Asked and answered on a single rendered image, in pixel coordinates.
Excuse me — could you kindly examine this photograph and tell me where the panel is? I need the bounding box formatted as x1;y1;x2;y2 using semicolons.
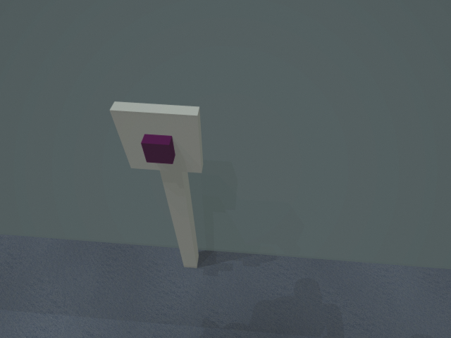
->
110;101;203;268

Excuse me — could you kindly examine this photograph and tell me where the button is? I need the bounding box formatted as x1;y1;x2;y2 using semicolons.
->
141;134;175;164

